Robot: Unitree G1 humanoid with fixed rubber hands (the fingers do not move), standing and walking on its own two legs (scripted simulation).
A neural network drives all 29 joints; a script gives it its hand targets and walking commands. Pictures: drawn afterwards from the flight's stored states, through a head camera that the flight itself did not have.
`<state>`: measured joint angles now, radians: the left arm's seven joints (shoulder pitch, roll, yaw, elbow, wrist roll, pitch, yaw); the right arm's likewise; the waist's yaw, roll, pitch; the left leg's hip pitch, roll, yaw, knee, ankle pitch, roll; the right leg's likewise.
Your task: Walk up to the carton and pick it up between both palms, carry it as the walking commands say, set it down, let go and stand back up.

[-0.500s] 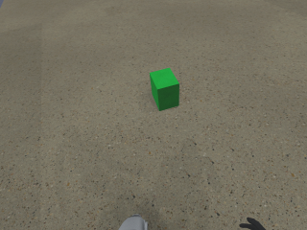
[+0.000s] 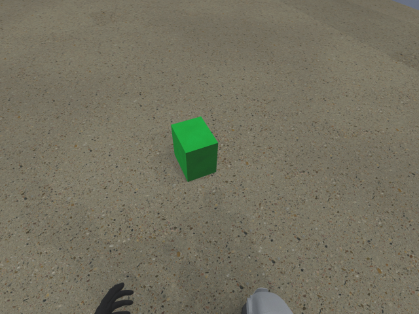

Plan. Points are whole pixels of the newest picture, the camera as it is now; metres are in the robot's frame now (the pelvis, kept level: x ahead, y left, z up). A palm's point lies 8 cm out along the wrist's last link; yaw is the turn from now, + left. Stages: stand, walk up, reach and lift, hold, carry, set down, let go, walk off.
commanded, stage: walk up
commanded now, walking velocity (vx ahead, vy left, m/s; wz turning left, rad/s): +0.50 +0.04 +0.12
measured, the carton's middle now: (194, 149) +1.08 +0.03 -0.65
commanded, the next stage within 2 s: none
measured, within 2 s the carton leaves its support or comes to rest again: neither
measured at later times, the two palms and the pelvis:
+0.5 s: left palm out of the picture +0.13 +0.24 -0.11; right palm (297, 217) +0.36 -0.23 -0.13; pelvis +0.23 +0.00 +0.00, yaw +2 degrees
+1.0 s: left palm (105, 191) +0.48 +0.29 -0.15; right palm (284, 214) +0.36 -0.19 -0.11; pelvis +0.40 +0.05 +0.00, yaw +1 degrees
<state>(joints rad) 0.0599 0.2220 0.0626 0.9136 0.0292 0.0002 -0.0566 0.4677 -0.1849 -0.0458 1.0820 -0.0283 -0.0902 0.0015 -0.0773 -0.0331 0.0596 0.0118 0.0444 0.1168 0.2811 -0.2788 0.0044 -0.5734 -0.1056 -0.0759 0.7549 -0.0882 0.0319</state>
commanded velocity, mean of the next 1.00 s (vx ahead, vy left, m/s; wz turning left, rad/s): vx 0.42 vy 0.04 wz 0.01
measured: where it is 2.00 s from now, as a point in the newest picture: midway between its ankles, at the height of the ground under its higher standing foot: (196, 254)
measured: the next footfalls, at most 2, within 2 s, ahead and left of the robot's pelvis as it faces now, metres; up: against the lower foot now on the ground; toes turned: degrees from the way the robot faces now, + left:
right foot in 0.12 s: +0.21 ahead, -0.14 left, +0.00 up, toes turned -7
left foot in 0.62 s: +0.43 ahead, +0.17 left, +0.00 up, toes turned +11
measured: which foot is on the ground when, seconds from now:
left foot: down 0.00-0.14, up 0.16-0.60, down 0.62-1.00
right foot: up 0.00-0.10, down 0.12-0.62, up 0.64-1.00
